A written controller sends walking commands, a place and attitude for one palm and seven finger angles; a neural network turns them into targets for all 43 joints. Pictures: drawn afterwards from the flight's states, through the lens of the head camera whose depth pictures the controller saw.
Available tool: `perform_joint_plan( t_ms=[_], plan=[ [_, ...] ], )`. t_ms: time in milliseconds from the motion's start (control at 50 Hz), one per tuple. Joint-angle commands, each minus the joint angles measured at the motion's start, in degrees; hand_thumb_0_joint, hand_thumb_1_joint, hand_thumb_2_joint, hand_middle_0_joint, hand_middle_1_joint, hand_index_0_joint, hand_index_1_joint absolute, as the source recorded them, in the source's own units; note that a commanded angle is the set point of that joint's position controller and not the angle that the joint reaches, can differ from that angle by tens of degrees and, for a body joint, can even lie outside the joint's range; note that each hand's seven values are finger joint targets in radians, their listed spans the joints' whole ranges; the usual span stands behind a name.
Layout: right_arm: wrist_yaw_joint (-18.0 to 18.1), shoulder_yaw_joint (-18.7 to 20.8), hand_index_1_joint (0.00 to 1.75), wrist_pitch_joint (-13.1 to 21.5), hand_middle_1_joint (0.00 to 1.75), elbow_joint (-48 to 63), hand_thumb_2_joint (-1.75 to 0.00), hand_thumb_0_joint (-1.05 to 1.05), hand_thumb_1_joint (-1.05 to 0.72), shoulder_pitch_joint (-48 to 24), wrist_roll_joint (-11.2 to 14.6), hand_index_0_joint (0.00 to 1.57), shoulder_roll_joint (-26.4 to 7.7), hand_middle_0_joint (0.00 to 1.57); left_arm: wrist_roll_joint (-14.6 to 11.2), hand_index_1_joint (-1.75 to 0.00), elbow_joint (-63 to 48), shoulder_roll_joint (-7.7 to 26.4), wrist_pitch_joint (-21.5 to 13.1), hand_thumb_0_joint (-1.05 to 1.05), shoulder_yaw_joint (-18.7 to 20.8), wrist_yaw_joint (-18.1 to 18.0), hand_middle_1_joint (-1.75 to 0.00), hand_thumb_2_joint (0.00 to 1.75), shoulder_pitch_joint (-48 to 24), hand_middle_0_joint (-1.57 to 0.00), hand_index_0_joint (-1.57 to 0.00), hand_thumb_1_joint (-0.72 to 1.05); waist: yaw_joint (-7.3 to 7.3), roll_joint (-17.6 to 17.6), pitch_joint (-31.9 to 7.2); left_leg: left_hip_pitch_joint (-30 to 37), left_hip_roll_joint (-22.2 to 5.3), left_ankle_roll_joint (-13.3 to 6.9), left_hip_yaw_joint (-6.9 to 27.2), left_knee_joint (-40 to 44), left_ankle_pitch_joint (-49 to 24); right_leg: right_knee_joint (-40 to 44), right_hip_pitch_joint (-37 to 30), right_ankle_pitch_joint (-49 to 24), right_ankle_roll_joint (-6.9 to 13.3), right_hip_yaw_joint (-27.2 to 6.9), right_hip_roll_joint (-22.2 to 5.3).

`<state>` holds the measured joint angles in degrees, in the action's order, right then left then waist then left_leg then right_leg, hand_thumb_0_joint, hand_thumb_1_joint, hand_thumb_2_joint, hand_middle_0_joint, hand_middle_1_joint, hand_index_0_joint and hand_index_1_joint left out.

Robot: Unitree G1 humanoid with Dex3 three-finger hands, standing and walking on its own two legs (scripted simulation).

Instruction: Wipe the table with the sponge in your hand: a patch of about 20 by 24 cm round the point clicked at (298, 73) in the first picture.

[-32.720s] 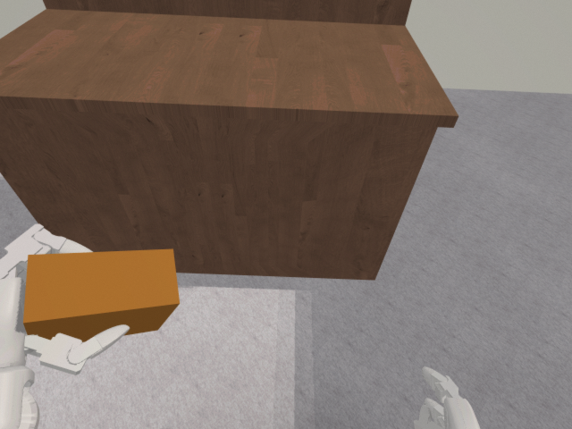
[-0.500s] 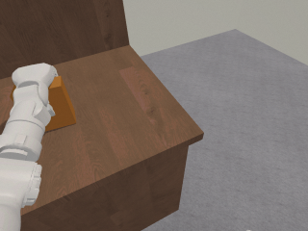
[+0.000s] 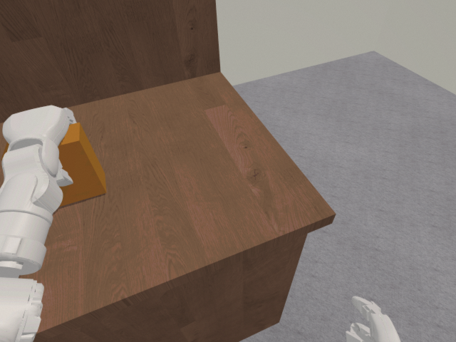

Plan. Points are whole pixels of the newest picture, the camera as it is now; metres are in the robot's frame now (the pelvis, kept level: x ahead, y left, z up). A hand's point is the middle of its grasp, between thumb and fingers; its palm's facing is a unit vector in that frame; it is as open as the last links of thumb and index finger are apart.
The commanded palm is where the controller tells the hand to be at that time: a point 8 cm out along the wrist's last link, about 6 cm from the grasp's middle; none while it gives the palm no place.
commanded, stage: slide back across to the first lane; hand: left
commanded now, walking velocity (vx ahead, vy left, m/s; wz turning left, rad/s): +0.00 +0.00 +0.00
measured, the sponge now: (66, 176) +0.36 +0.34 +0.11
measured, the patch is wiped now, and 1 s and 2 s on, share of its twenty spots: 1.00 1.00 1.00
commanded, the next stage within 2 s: wipe back along the first lane in 0.12 s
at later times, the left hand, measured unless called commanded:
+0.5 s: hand (54, 163) +0.35 +0.33 +0.16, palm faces +0.04 -0.01 -1.00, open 10.3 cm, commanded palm +0.31 +0.32 +0.21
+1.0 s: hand (53, 181) +0.31 +0.31 +0.16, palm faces +0.02 +0.00 -1.00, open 10.3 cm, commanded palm +0.27 +0.30 +0.19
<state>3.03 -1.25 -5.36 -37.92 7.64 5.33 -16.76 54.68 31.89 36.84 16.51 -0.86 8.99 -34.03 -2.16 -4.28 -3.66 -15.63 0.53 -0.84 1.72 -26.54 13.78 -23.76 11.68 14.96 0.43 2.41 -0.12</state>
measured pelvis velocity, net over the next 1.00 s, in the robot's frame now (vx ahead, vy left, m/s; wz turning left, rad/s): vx -0.01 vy -0.02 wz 0.01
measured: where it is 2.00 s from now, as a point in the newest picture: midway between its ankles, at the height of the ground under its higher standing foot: outside the picture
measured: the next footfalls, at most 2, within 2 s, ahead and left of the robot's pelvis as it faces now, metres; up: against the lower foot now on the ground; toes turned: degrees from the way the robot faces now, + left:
none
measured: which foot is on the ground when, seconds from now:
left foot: down 0.00-1.00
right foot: down 0.00-1.00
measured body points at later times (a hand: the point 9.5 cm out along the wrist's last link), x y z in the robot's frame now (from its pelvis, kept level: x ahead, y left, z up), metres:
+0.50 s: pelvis -0.01 +0.01 +0.00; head -0.01 -0.02 +0.45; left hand +0.34 +0.32 +0.21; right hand +0.17 -0.22 -0.11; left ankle +0.00 +0.11 -0.74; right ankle -0.03 -0.12 -0.74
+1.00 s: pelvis -0.01 -0.02 +0.00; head -0.03 -0.06 +0.45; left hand +0.30 +0.30 +0.21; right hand +0.18 -0.26 -0.10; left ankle +0.00 +0.11 -0.74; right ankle -0.03 -0.12 -0.74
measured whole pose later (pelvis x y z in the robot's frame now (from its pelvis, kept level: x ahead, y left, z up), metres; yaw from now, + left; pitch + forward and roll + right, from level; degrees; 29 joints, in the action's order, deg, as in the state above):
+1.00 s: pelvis -0.01 -0.02 +0.00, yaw +0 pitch +0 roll +0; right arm 2.7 -1.8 -6.1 -36.8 7.5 5.0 -17.6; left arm 52.9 16.3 35.9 18.5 0.9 9.1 -19.1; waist -3.0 -5.9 -3.7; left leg -13.7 -0.7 0.8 2.9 -27.4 13.7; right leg -25.7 10.1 15.6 2.1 3.4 1.2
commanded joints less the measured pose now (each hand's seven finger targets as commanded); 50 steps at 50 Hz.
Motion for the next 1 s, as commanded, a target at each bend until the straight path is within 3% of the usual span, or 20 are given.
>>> perform_joint_plan(
  t_ms=[0,60,120,160,200,320,400,440,460,480,500,520,560,580,660,740,860,900,960,980],
  plan=[
    [0.6,2.1,0.3,2.7,0.3,7.9,-0.9,0.0,-0.9,-4.5,-0.4,0.2,-7.2,0.2,2.2,-1.6,-11.8,16.1,-0.6,0.0,3.1,-0.3,-1.6,1.3,-26.0,-1.2,-1.2,0.1,1.65,-1.3,-14.7,10.8,1.2,-2.4,0.7,1.0,-21.6,2.0,-1.6,-18.5,3.7,0.4,1.5],
    [0.9,1.9,0.3,3.2,0.3,8.3,-0.9,0.0,-0.9,-4.7,-0.4,0.2,-6.9,0.2,2.5,-1.6,-13.6,16.5,-1.6,0.0,3.4,0.5,-1.6,1.3,-27.4,-1.2,-1.2,0.1,1.33,-3.7,-15.8,12.4,1.0,-2.0,1.8,1.3,-23.7,2.3,-1.1,-17.2,4.4,0.7,1.8],
    [0.8,1.9,0.3,3.2,0.3,8.3,-0.9,0.0,-0.9,-4.0,-0.7,0.2,-6.8,0.2,2.4,-1.6,-14.1,13.6,-2.3,0.0,1.0,0.8,-1.6,1.3,-27.7,-1.2,-1.2,0.1,1.75,-3.4,-15.7,13.9,0.8,-1.6,2.5,1.0,-24.9,2.4,-0.1,-16.4,4.4,1.2,1.8],
    [0.9,1.7,0.3,3.5,0.3,8.8,-0.9,0.0,-0.9,-4.4,-0.7,0.2,-6.8,0.2,2.0,-1.6,-14.7,16.3,-2.7,0.0,4.1,0.6,-1.6,1.3,-27.2,-1.2,-1.2,0.1,0.55,-4.2,-16.8,13.7,0.7,-1.4,2.9,1.5,-25.4,2.6,-1.2,-16.0,4.8,1.0,1.9],
    [0.8,1.8,0.3,3.5,0.3,8.2,-0.9,0.0,-0.9,-3.6,-0.8,0.2,-6.9,0.2,1.9,-1.6,-13.6,16.2,-3.0,0.0,4.2,0.0,-1.6,1.3,-27.1,-1.2,-1.2,0.1,0.7,-2.4,-17.3,13.7,0.8,-1.3,2.7,1.3,-25.6,2.4,-1.7,-16.7,4.6,1.3,1.8],
    [-0.5,2.0,0.3,3.1,0.3,9.6,-0.9,0.0,-0.9,-5.6,-1.1,0.2,-6.6,0.2,0.6,-1.6,-19.5,13.7,-2.4,0.0,5.5,-1.6,-1.6,1.3,-16.4,-1.2,-1.2,0.1,-1.4,-2.1,-18.9,13.5,0.5,-0.9,2.9,1.1,-30.6,2.1,-4.4,-19.2,4.3,1.0,1.7],
    [-1.0,1.8,0.3,2.7,0.3,9.3,-0.9,0.0,-0.9,-6.9,-0.9,0.2,-6.9,0.2,-0.2,-1.6,-19.7,12.3,-0.1,0.0,5.4,-2.6,-1.6,1.3,-12.7,-1.2,-1.2,0.1,-1.43,0.6,-15.2,10.6,0.5,-1.0,2.5,2.6,-23.7,2.6,-4.0,-15.6,4.0,1.4,2.0],
    [-1.0,1.7,0.3,2.6,0.3,8.9,-0.9,0.0,-0.9,-7.6,-0.8,0.2,-7.0,0.2,0.0,-1.6,-19.8,13.5,0.9,0.0,6.2,-3.1,-1.6,1.3,-12.9,-1.2,-1.2,0.1,-1.64,1.2,-13.8,9.3,0.7,-1.0,2.2,3.4,-20.5,2.8,-4.3,-14.2,4.0,1.3,2.0],
    [-0.9,1.4,0.3,2.9,0.3,9.6,-0.9,0.0,-0.9,-8.8,-0.7,0.2,-6.9,0.2,-0.1,-1.6,-21.3,14.3,1.3,0.0,7.0,-3.3,-1.6,1.3,-12.4,-1.2,-1.2,0.1,-2.33,-0.5,-14.0,9.0,0.8,-1.1,2.3,4.0,-19.8,2.8,-4.9,-13.2,4.3,1.1,2.0],
    [-0.6,1.6,0.3,2.9,0.3,9.1,-0.9,0.0,-0.9,-8.4,-0.9,0.2,-6.8,0.2,0.2,-1.6,-20.2,12.0,1.9,0.0,4.6,-3.2,-1.6,1.3,-12.5,-1.2,-1.2,0.1,-1.64,0.6,-13.6,9.2,1.0,-1.3,1.9,3.6,-18.7,2.7,-4.5,-12.8,4.2,1.2,2.1],
    [-0.6,1.7,0.3,2.8,0.3,8.6,-0.9,0.0,-0.9,-8.1,-0.8,0.2,-7.1,0.2,0.2,-1.6,-18.5,14.0,2.5,0.0,6.4,-3.4,-1.6,1.3,-10.9,-1.2,-1.2,0.1,-1.88,1.2,-13.3,8.4,1.0,-1.3,1.7,3.8,-16.8,3.0,-4.5,-11.6,4.0,1.1,1.9],
    [-0.5,1.5,0.3,2.7,0.3,8.5,-0.9,0.0,-0.9,-8.3,-0.7,0.2,-7.1,0.2,0.2,-1.6,-17.4,13.0,2.9,0.0,5.1,-3.1,-1.6,1.3,-11.0,-1.2,-1.2,0.1,-1.5,2.1,-12.1,7.6,1.2,-1.3,1.6,4.0,-15.7,3.2,-4.4,-11.4,3.9,1.0,1.9],
    [-0.3,1.2,0.3,2.8,0.3,9.0,-0.9,0.0,-0.9,-9.3,-0.4,0.2,-7.0,0.2,0.1,-1.6,-18.9,13.6,3.2,0.0,5.6,-2.5,-1.6,1.3,-11.0,-1.2,-1.2,0.1,-1.8,-0.1,-12.1,7.5,1.3,-1.4,1.5,4.4,-14.5,3.4,-4.5,-10.3,4.1,0.6,1.9],
    [-0.1,1.3,0.3,2.9,0.3,9.0,-0.9,0.0,-0.9,-8.9,-0.6,0.2,-6.9,0.2,0.1,-1.6,-18.0,11.2,3.4,0.0,3.2,-2.1,-1.6,1.3,-10.3,-1.2,-1.2,0.1,-1.3,1.0,-11.4,7.5,1.5,-1.6,1.3,4.0,-13.8,3.3,-4.1,-10.0,3.9,1.0,1.9],
    [0.1,1.1,0.3,2.8,0.3,9.0,-0.9,0.0,-0.9,-9.3,-0.4,0.2,-7.0,0.2,0.1,-1.6,-16.2,13.1,3.3,0.0,4.7,-0.6,-1.6,1.3,-7.9,-1.2,-1.2,0.1,-1.19,0.5,-9.5,6.1,1.4,-1.8,0.9,3.8,-11.5,3.7,-3.6,-9.1,3.8,0.1,1.5],
    [0.2,1.2,0.3,2.6,0.3,9.3,-0.9,0.0,-0.9,-8.7,-0.4,0.2,-7.0,0.2,0.4,-1.6,-16.2,10.5,2.6,0.0,1.6,0.6,-1.6,1.3,-7.5,-1.2,-1.2,0.1,-0.16,1.6,-8.5,6.2,1.5,-2.0,0.4,3.1,-10.0,3.8,-2.4,-8.8,3.3,0.2,1.3],
    [0.0,1.3,0.3,2.4,0.3,10.6,-0.9,0.0,-0.9,-9.5,-0.6,0.2,-6.8,0.2,-1.0,-1.6,-18.8,11.4,1.2,0.0,4.8,1.6,-1.6,1.3,1.5,-1.2,-1.2,0.1,-1.32,3.2,-8.2,5.0,1.5,-2.3,0.2,1.5,-11.7,2.6,-4.1,-13.2,3.2,-0.9,1.0],
    [-0.1,1.4,0.3,2.2,0.3,10.6,-0.9,0.0,-0.9,-9.5,-0.6,0.2,-6.8,0.2,-1.2,-1.6,-19.8,9.8,1.3,0.0,3.5,1.7,-1.6,1.3,3.2,-1.2,-1.2,0.1,-0.92,4.1,-7.4,5.0,1.5,-2.4,-0.4,0.8,-11.6,2.4,-3.6,-14.0,2.8,-0.9,1.0],
    [-0.1,1.4,0.3,2.1,0.3,10.8,-0.9,0.0,-0.9,-10.2,-0.6,0.2,-6.9,0.2,-2.0,-1.6,-20.5,11.6,1.8,0.0,6.0,1.5,-1.6,1.3,6.4,-1.2,-1.2,0.1,-1.5,4.3,-6.5,3.8,1.6,-2.3,-0.3,0.5,-11.4,2.1,-3.7,-14.5,2.7,-1.5,0.9],
    [0.0,1.5,0.3,2.2,0.3,10.9,-0.9,0.0,-0.9,-9.7,-0.8,0.2,-7.0,0.2,-2.3,-1.6,-20.2,9.3,2.1,0.0,4.1,1.6,-1.6,1.3,7.9,-1.2,-1.2,0.1,-1.28,5.5,-6.3,3.8,1.7,-2.4,-0.8,-0.2,-11.7,1.7,-3.8,-15.6,2.6,-1.3,0.9]
  ],
)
